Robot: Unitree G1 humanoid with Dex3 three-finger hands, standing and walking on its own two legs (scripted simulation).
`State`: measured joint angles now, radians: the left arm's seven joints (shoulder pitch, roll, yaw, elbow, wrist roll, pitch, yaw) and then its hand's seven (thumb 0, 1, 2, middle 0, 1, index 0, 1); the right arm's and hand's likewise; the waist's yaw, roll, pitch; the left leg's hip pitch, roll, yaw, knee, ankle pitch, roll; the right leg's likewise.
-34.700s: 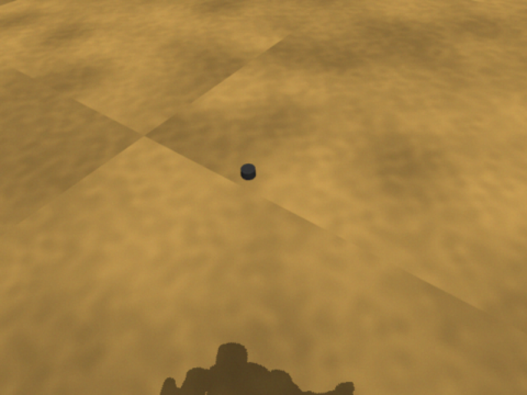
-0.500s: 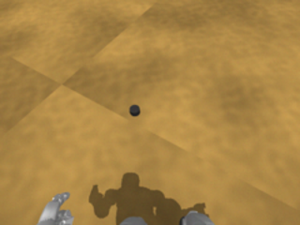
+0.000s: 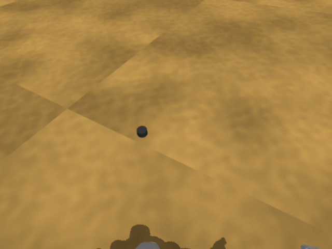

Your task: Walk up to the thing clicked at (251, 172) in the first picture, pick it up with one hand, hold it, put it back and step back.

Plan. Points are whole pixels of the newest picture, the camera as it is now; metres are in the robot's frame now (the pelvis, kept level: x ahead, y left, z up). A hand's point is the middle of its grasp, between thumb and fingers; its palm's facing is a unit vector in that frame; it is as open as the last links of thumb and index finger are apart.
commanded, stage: step back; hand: left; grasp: from above
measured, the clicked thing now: (142, 131) +1.03 +0.33 -0.73
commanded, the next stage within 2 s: stand in 0.86 s
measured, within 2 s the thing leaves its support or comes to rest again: neither
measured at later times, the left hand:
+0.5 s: hand out of the picture +0.11 +0.27 -0.13, palm faces +0.08 -0.92 -0.38, open 7.4 cm
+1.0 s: hand out of the picture +0.11 +0.28 -0.14, palm faces +0.11 -0.94 -0.32, open 7.4 cm
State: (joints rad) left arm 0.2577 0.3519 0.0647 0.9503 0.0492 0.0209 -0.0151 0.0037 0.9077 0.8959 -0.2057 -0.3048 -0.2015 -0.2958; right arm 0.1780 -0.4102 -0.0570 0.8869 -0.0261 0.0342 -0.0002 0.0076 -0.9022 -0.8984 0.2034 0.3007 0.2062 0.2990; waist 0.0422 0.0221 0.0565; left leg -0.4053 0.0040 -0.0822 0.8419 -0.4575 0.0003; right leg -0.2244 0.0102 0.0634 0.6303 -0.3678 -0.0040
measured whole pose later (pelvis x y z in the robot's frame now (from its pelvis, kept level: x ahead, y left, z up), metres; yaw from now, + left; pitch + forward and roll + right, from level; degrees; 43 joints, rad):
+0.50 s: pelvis +0.01 -0.01 +0.00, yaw +5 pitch -2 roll -1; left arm 0.11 0.37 0.07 0.97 0.03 -0.02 -0.01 0.00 0.91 0.90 -0.20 -0.30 -0.20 -0.30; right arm 0.24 -0.37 -0.04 0.99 -0.02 0.00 -0.01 0.01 -0.90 -0.90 0.21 0.30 0.21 0.30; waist -0.01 0.03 0.08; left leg -0.26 -0.01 -0.11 0.70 -0.44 0.00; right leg -0.27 0.00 -0.05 0.55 -0.24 -0.01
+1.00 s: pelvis +0.05 +0.02 +0.02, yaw +6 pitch -2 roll +0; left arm 0.08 0.35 0.02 1.09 0.00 0.00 -0.01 0.00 0.91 0.90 -0.20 -0.30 -0.20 -0.30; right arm 0.08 -0.33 -0.01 1.07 -0.01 -0.03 0.00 0.01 -0.90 -0.90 0.21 0.30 0.21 0.30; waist 0.02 -0.02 0.07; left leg -0.13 -0.01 -0.01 0.43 -0.26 0.01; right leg -0.15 -0.05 -0.04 0.41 -0.23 0.04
